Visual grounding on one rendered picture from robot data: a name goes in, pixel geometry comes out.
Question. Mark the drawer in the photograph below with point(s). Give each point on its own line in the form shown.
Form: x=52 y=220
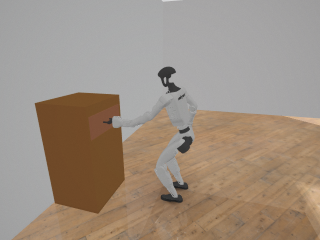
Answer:
x=96 y=125

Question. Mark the robot left forearm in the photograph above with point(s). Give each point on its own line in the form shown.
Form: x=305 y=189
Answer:
x=137 y=121

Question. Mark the robot right thigh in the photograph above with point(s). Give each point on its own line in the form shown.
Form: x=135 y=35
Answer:
x=175 y=137

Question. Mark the robot right upper arm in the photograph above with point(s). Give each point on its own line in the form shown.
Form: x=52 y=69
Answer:
x=193 y=105

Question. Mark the right robot foot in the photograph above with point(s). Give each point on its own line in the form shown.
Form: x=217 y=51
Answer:
x=183 y=186

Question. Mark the robot right forearm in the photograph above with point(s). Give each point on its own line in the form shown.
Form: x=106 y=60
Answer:
x=191 y=117

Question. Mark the handle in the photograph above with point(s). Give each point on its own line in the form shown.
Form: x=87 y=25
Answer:
x=108 y=122

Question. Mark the robot left upper arm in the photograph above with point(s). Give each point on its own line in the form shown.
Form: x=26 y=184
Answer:
x=163 y=101

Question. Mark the cabinet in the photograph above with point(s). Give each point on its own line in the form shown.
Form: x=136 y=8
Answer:
x=84 y=173

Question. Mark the left robot hand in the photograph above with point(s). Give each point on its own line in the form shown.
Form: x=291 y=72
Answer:
x=116 y=121

